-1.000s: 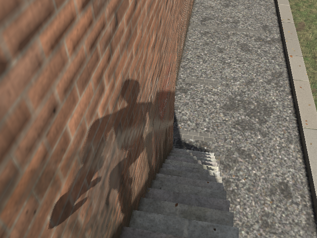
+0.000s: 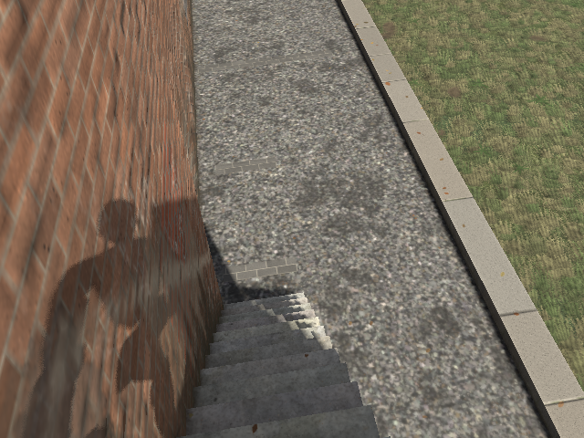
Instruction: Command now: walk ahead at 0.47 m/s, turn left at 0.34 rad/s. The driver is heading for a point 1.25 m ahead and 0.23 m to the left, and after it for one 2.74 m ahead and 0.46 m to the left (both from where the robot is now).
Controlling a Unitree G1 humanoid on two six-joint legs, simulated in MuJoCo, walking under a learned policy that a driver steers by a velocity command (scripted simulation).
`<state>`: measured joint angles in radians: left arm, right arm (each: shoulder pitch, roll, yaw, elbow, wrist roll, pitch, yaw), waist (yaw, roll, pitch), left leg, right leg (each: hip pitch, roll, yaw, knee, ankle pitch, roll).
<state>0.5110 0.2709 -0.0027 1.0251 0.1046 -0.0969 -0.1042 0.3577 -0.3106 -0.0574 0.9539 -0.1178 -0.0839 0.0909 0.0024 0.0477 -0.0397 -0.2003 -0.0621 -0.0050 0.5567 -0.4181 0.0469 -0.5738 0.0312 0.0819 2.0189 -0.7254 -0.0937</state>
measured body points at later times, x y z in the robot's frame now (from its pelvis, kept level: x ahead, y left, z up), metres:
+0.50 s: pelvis +0.21 +0.01 -0.23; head +0.20 -0.01 +0.22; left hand +0.07 +0.24 -0.36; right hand +0.31 -0.21 -0.37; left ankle +0.30 +0.20 -0.73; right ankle +0.22 -0.05 -0.94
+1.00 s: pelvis +0.40 +0.16 -0.41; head +0.39 +0.19 +0.04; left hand +0.20 +0.33 -0.57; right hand +0.64 +0.00 -0.51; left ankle +0.39 +0.26 -1.15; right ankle +0.31 -0.06 -0.87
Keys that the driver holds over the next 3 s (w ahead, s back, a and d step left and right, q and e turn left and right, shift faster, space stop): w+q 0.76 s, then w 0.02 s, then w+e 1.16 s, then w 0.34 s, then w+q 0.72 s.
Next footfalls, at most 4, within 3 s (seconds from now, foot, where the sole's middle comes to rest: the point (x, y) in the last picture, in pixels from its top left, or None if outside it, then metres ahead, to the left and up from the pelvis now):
0.28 right None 0.26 -0.05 -0.98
0.94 left None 0.42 0.28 -1.19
1.42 right None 0.70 0.06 -1.41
1.96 left None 0.88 0.29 -1.62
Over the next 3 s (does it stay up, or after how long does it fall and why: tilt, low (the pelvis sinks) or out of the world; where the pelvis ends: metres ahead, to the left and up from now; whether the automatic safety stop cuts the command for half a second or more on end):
stays up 1.27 0.34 -1.28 its command is cut before an obstacle after 0.9 s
